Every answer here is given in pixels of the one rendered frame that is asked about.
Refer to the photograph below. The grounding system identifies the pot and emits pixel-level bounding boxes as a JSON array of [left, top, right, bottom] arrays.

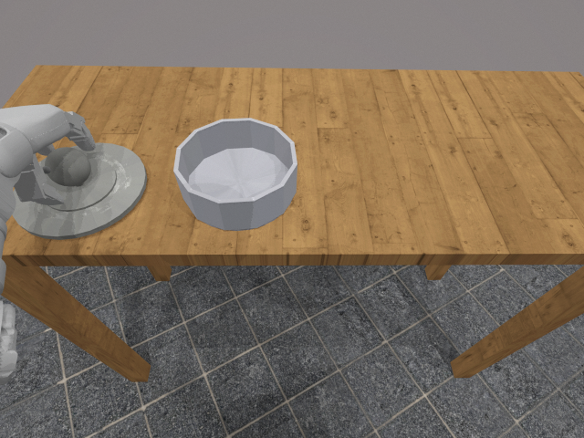
[[173, 118, 297, 231]]

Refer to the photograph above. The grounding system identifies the robot left forearm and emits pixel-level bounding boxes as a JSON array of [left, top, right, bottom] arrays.
[[0, 122, 34, 295]]

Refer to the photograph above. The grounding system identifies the left robot upper arm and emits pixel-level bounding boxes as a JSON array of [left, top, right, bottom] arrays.
[[0, 301, 18, 386]]

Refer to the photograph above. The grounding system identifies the lid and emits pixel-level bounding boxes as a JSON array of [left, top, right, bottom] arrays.
[[12, 142, 147, 240]]

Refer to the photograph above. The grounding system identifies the knob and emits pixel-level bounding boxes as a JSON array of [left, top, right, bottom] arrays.
[[45, 147, 91, 186]]

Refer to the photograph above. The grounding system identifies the table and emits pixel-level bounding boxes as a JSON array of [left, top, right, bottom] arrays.
[[1, 65, 584, 382]]

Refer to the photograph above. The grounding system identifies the robot left hand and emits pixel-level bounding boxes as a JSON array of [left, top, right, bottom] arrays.
[[0, 104, 96, 205]]

